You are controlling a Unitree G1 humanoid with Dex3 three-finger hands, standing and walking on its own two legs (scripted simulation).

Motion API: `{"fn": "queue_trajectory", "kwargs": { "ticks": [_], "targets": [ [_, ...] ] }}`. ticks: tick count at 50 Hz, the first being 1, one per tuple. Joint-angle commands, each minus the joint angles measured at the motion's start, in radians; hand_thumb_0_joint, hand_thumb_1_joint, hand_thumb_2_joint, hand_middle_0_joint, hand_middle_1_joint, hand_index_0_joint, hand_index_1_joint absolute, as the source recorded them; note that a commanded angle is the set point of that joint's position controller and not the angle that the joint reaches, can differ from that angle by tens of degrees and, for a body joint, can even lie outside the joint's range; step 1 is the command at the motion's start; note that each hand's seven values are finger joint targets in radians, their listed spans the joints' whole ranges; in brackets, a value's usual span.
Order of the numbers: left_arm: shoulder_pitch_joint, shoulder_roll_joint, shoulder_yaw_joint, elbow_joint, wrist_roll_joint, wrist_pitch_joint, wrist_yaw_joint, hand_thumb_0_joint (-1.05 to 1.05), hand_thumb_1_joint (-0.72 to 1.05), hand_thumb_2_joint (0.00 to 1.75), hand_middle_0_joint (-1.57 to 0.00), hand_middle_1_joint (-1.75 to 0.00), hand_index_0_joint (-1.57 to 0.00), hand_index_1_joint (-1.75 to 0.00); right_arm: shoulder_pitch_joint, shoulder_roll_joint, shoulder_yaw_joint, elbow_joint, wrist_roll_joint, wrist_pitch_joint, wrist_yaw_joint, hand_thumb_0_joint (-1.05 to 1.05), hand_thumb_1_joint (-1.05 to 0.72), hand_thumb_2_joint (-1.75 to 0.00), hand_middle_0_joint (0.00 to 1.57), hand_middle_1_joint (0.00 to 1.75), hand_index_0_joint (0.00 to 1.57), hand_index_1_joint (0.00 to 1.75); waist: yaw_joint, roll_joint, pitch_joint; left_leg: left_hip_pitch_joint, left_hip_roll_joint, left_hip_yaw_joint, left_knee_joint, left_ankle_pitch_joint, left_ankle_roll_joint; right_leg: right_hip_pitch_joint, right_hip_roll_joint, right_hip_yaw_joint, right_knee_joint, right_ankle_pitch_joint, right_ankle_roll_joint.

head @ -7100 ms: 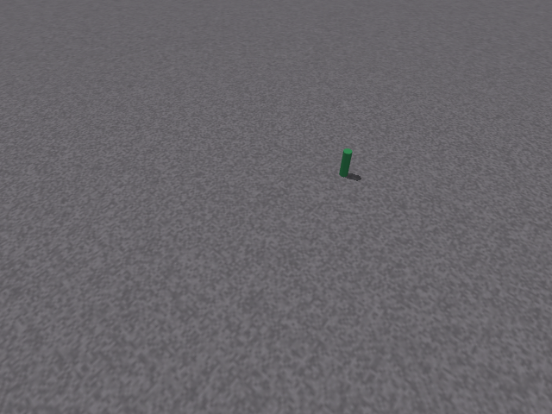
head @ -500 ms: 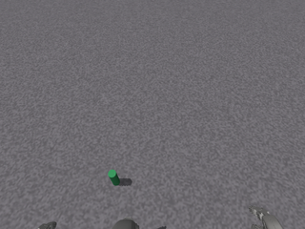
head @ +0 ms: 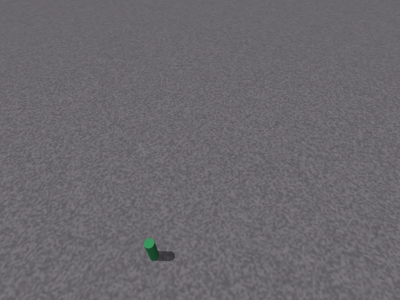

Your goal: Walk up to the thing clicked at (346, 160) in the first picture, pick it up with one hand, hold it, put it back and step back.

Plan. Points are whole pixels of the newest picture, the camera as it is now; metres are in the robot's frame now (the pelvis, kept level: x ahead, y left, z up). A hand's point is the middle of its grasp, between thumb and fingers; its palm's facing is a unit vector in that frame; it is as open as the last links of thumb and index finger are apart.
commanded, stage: walk up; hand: left
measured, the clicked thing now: (151, 249) +0.48 +0.24 -0.68
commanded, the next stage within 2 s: stand in 0.22 s
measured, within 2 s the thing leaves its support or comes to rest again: neither
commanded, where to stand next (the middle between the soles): +0.14 +0.03 m, yaw +0 degrees
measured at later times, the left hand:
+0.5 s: hand out of the picture +0.12 +0.25 -0.13, palm faces -0.02 -0.95 -0.32, open 7.4 cm
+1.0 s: hand out of the picture +0.08 +0.26 -0.14, palm faces -0.02 -0.94 -0.34, open 7.4 cm
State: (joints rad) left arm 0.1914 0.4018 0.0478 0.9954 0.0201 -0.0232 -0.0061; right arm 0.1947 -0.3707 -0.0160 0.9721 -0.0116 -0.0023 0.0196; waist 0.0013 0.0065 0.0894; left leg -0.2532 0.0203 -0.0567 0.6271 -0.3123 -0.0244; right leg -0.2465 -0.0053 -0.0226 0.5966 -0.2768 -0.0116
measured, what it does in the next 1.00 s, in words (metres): stands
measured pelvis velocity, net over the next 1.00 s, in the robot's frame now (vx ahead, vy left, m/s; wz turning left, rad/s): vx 0.01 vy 0.00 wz -0.01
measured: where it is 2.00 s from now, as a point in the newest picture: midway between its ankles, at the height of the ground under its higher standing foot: outside the picture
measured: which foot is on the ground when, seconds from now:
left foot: down 0.00-1.00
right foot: down 0.00-1.00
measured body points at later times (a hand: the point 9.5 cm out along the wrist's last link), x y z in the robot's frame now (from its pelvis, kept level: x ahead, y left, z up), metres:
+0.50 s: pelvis +0.02 +0.00 +0.02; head +0.03 +0.01 +0.47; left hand +0.12 +0.30 -0.11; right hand +0.11 -0.30 -0.11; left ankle +0.02 +0.14 -0.73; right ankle +0.02 -0.12 -0.73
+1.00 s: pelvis +0.01 +0.00 +0.02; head +0.02 +0.00 +0.47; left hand +0.08 +0.31 -0.11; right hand +0.09 -0.30 -0.11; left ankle +0.02 +0.14 -0.73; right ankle +0.02 -0.12 -0.73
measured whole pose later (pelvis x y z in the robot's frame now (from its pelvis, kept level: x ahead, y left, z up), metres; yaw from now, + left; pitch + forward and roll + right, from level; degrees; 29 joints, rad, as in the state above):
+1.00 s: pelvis +0.01 +0.00 +0.02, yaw +0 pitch -2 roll +0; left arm 0.10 0.36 0.00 1.17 0.01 -0.02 -0.01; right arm 0.09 -0.35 0.01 1.15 -0.01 -0.01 0.02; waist 0.01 0.01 0.06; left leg -0.11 0.01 -0.06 0.32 -0.17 -0.03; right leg -0.12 -0.01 -0.01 0.32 -0.16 0.01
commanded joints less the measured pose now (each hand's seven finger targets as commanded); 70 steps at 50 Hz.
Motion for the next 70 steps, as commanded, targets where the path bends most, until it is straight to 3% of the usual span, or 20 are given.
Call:
{"fn": "queue_trajectory", "kwargs": {
  "ticks": [1,4,6,7,8,11,14,18,25,29,37,43,50,54,56,70],
  "targets": [
    [-0.100,0.275,0.047,-0.078,0.010,-0.029,0.013,0.00,0.90,0.90,-0.20,-0.30,-0.20,-0.30,-0.053,-0.193,-0.050,-0.043,0.014,-0.007,-0.018,0.00,-0.90,-0.90,0.20,0.30,0.20,0.30,-0.011,-0.085,-0.021,-0.030,-0.018,-0.019,0.050,-0.165,0.033,-0.072,-0.304,0.408,-0.358,-0.303,-0.170],
    [-0.157,0.214,0.029,-0.068,-0.006,-0.020,0.010,0.00,0.90,0.90,-0.20,-0.30,-0.20,-0.30,-0.008,-0.186,-0.047,0.006,0.009,-0.025,-0.015,0.00,-0.90,-0.90,0.20,0.30,0.20,0.30,-0.035,-0.108,-0.037,0.067,0.002,-0.048,-0.164,0.021,0.046,-0.073,-0.187,0.214,-0.284,-0.117,-0.082],
    [-0.150,0.188,0.022,-0.048,-0.014,-0.015,0.004,0.00,0.90,0.90,-0.20,-0.30,-0.20,-0.30,-0.055,-0.212,-0.047,0.005,0.002,-0.036,-0.014,0.00,-0.90,-0.90,0.20,0.30,0.20,0.30,-0.010,-0.072,-0.056,0.043,0.058,-0.140,-0.248,0.035,0.065,-0.021,-0.108,0.135,-0.250,-0.082,-0.033],
    [-0.136,0.181,0.022,-0.037,-0.018,-0.014,0.002,0.00,0.90,0.90,-0.20,-0.30,-0.20,-0.30,-0.074,-0.217,-0.040,0.008,0.003,-0.040,-0.013,0.00,-0.90,-0.90,0.20,0.30,0.20,0.30,0.009,-0.052,-0.054,0.018,0.067,-0.142,-0.260,0.020,0.066,0.015,-0.098,0.127,-0.252,-0.090,-0.027],
    [-0.143,0.181,0.023,-0.027,-0.017,-0.018,0.003,0.00,0.90,0.90,-0.20,-0.30,-0.20,-0.30,-0.081,-0.214,-0.036,0.017,0.005,-0.042,-0.013,0.00,-0.90,-0.90,0.20,0.30,0.20,0.30,0.008,-0.040,-0.064,0.002,0.072,-0.130,-0.257,0.089,0.063,0.073,-0.099,0.119,-0.252,-0.045,-0.028],
    [-0.120,0.170,0.011,0.020,-0.030,-0.021,0.006,0.00,0.90,0.90,-0.20,-0.30,-0.20,-0.30,-0.112,-0.207,-0.031,0.039,0.002,-0.049,-0.021,0.00,-0.90,-0.90,0.20,0.30,0.20,0.30,0.013,0.013,-0.121,0.080,0.084,-0.107,-0.269,0.309,0.055,0.139,-0.119,0.119,-0.225,0.219,-0.024],
    [-0.143,0.169,0.007,0.040,-0.029,-0.020,0.007,0.00,0.90,0.90,-0.20,-0.30,-0.20,-0.30,-0.121,-0.212,-0.030,0.061,0.007,-0.047,-0.027,0.00,-0.90,-0.90,0.20,0.30,0.20,0.30,0.012,0.014,-0.141,0.108,0.092,-0.095,-0.277,0.378,0.051,0.182,-0.120,0.105,-0.237,0.286,-0.017],
    [-0.167,0.167,0.001,0.067,-0.024,-0.018,0.007,0.00,0.90,0.90,-0.20,-0.30,-0.20,-0.30,-0.136,-0.207,-0.028,0.081,0.009,-0.039,-0.028,0.00,-0.90,-0.90,0.20,0.30,0.20,0.30,0.004,0.015,-0.136,0.106,0.095,-0.088,-0.312,0.308,0.044,0.191,-0.117,0.105,-0.270,0.234,-0.011],
    [-0.177,0.163,-0.003,0.093,-0.019,-0.020,0.009,0.00,0.90,0.90,-0.20,-0.30,-0.20,-0.30,-0.166,-0.205,-0.027,0.096,0.010,-0.040,-0.029,0.00,-0.90,-0.90,0.20,0.30,0.20,0.30,0.001,0.012,-0.154,0.158,0.104,-0.073,-0.323,0.375,0.040,0.192,-0.121,0.098,-0.290,0.309,-0.005],
    [-0.180,0.165,-0.004,0.098,-0.018,-0.017,0.009,0.00,0.90,0.90,-0.20,-0.30,-0.20,-0.30,-0.170,-0.205,-0.024,0.102,0.009,-0.038,-0.028,0.00,-0.90,-0.90,0.20,0.30,0.20,0.30,-0.002,0.011,-0.149,0.159,0.103,-0.066,-0.341,0.342,0.038,0.189,-0.122,0.102,-0.302,0.288,-0.006],
    [-0.173,0.174,-0.006,0.105,-0.017,-0.015,0.009,0.00,0.90,0.90,-0.20,-0.30,-0.20,-0.30,-0.177,-0.203,-0.022,0.112,0.006,-0.033,-0.023,0.00,-0.90,-0.90,0.20,0.30,0.20,0.30,0.000,0.000,-0.104,0.119,0.095,-0.069,-0.374,0.203,0.036,0.151,-0.118,0.110,-0.339,0.141,-0.004],
    [-0.159,0.172,-0.009,0.103,-0.016,-0.018,0.010,0.00,0.90,0.90,-0.20,-0.30,-0.20,-0.30,-0.172,-0.206,-0.022,0.115,0.008,-0.030,-0.020,0.00,-0.90,-0.90,0.20,0.30,0.20,0.30,-0.003,-0.004,-0.129,0.136,0.096,-0.069,-0.354,0.238,0.042,0.162,-0.125,0.110,-0.335,0.193,-0.004],
    [-0.141,0.174,-0.007,0.105,-0.018,-0.012,0.010,0.00,0.90,0.90,-0.20,-0.30,-0.20,-0.30,-0.152,-0.202,-0.018,0.119,0.007,-0.028,-0.022,0.00,-0.90,-0.90,0.20,0.30,0.20,0.30,0.000,0.011,-0.113,0.114,0.092,-0.071,-0.365,0.189,0.041,0.143,-0.121,0.111,-0.334,0.134,-0.007],
    [-0.135,0.168,-0.010,0.102,-0.019,-0.013,0.009,0.00,0.90,0.90,-0.20,-0.30,-0.20,-0.30,-0.151,-0.205,-0.016,0.117,0.008,-0.030,-0.022,0.00,-0.90,-0.90,0.20,0.30,0.20,0.30,0.002,0.014,-0.115,0.123,0.095,-0.073,-0.358,0.240,0.041,0.151,-0.121,0.108,-0.323,0.182,-0.007],
    [-0.133,0.173,-0.009,0.103,-0.015,-0.011,0.010,0.00,0.90,0.90,-0.20,-0.30,-0.20,-0.30,-0.144,-0.200,-0.017,0.118,0.007,-0.027,-0.022,0.00,-0.90,-0.90,0.20,0.30,0.20,0.30,-0.001,-0.009,-0.108,0.122,0.093,-0.073,-0.360,0.204,0.039,0.134,-0.118,0.106,-0.331,0.133,-0.008],
    [-0.127,0.170,-0.009,0.094,-0.017,-0.012,0.009,0.00,0.90,0.90,-0.20,-0.30,-0.20,-0.30,-0.128,-0.206,-0.011,0.117,0.007,-0.030,-0.026,0.00,-0.90,-0.90,0.20,0.30,0.20,0.30,0.000,0.013,-0.107,0.132,0.097,-0.067,-0.353,0.239,0.039,0.139,-0.122,0.113,-0.323,0.193,-0.006]
  ]
}}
